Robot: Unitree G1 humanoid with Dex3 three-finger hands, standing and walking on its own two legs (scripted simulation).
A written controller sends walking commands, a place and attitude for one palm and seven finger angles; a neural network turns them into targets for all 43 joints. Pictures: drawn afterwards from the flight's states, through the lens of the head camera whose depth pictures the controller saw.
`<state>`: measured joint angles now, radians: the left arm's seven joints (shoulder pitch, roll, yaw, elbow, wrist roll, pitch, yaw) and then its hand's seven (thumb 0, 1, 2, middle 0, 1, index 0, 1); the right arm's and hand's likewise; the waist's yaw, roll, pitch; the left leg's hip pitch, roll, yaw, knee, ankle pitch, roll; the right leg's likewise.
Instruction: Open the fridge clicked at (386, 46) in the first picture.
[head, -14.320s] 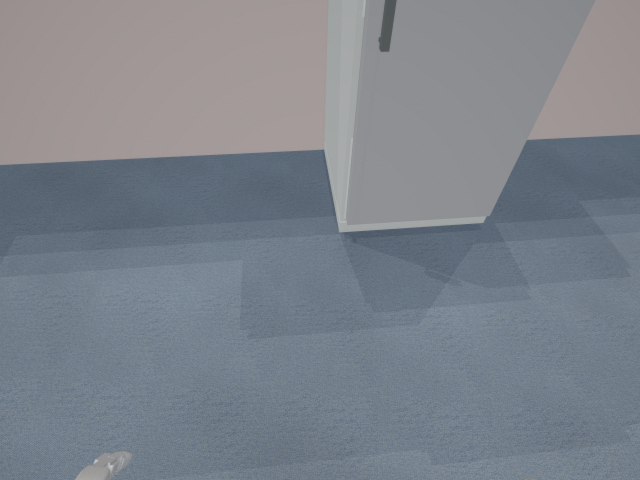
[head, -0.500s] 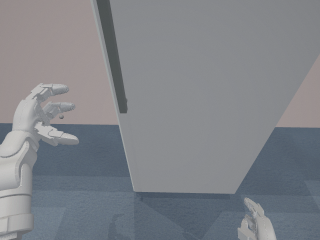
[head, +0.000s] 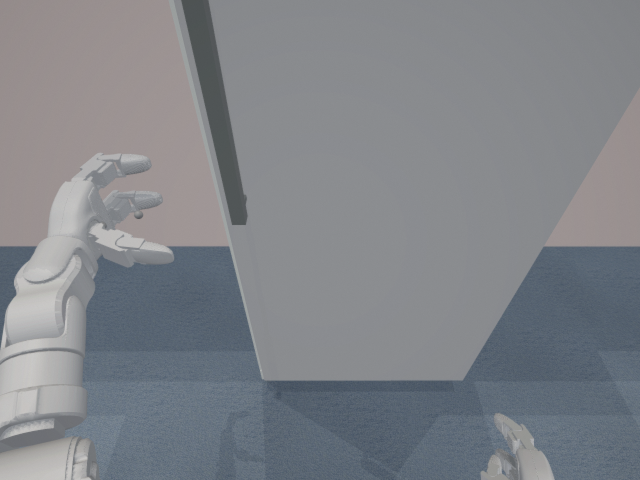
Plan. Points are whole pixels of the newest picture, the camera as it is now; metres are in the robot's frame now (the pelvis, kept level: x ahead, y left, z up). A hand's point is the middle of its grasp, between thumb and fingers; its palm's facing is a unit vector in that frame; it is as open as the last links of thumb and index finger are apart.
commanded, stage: move the hooked fingers beside the handle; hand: left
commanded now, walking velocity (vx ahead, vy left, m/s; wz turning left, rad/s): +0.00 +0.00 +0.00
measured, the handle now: (224, 122) +0.51 +0.18 +0.21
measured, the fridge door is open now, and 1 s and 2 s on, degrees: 0 0 0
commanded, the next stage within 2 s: feel for the door with the fingertips in 1.84 s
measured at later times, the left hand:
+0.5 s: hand (159, 186) +0.42 +0.25 +0.17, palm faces +0.15 -0.99 -0.02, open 14.0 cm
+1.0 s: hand (170, 183) +0.44 +0.25 +0.16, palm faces +0.16 -0.99 -0.03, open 13.9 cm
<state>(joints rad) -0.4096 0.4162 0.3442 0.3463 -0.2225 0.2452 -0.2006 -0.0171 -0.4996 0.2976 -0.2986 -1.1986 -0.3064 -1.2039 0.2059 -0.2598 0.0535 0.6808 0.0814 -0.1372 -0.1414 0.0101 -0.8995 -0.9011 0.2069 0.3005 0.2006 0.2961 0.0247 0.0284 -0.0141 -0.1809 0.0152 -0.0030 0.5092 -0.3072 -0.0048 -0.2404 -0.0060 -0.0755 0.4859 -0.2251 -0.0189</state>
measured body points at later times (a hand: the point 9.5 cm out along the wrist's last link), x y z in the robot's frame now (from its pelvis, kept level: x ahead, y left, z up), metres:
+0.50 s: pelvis +0.00 +0.01 +0.00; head +0.02 +0.01 +0.45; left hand +0.41 +0.30 +0.17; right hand +0.11 -0.26 -0.10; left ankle -0.02 +0.12 -0.74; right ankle +0.02 -0.11 -0.74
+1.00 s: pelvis +0.01 +0.01 +0.00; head +0.03 +0.01 +0.45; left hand +0.42 +0.30 +0.16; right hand +0.09 -0.25 -0.11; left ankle -0.02 +0.12 -0.74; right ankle +0.02 -0.11 -0.74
